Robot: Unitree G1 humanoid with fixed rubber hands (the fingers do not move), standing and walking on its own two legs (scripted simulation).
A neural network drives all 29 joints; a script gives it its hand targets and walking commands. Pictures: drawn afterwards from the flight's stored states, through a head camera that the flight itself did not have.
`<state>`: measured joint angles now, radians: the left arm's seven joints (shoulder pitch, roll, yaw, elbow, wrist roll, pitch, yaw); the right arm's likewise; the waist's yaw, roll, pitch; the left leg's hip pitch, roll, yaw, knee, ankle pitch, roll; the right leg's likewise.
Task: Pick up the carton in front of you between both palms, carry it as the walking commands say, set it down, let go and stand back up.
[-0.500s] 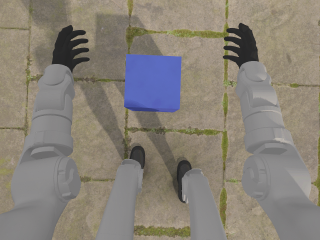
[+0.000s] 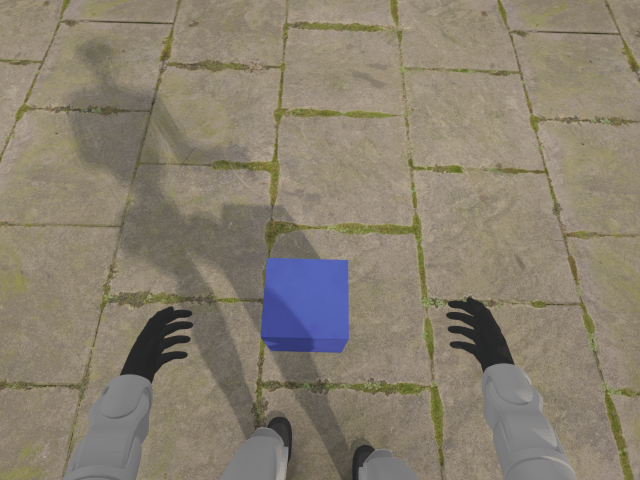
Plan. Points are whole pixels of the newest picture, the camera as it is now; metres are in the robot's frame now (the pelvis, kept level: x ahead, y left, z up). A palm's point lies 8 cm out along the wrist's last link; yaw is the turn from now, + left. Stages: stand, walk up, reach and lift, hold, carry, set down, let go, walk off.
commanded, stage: let go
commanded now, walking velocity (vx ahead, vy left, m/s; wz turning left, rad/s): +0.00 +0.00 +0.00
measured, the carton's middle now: (306, 308) +0.46 +0.05 -0.63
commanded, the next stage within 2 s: stand in 0.70 s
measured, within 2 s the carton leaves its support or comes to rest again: neither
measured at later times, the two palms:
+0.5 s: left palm (142, 415) +0.19 +0.21 -0.04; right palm (565, 439) +0.19 -0.25 -0.04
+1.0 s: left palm (91, 428) +0.17 +0.28 -0.07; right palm (601, 458) +0.17 -0.30 -0.05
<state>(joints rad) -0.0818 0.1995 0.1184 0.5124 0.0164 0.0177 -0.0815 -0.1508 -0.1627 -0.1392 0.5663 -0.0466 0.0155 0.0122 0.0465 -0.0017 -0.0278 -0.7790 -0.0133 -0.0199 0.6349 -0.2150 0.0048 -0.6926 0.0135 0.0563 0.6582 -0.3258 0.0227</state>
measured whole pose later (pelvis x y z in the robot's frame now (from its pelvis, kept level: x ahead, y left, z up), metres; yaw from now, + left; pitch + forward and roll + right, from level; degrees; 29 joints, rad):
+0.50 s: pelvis +0.03 -0.02 +0.03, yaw +0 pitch -4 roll +1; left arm 0.22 0.22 0.05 0.42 0.02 0.13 -0.08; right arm 0.22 -0.21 -0.04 0.43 -0.01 0.11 0.07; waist 0.00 -0.03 0.10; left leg -0.14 -0.01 -0.02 0.42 -0.22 -0.02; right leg -0.06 0.01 0.05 0.45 -0.33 -0.01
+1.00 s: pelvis +0.04 -0.01 +0.02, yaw +0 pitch +0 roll +0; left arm 0.23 0.34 0.05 0.64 0.04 0.04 0.01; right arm 0.18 -0.33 -0.05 0.73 -0.04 0.01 -0.01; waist 0.00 -0.04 0.01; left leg -0.25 -0.01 -0.01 0.54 -0.29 0.00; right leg -0.14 0.01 0.07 0.50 -0.36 0.01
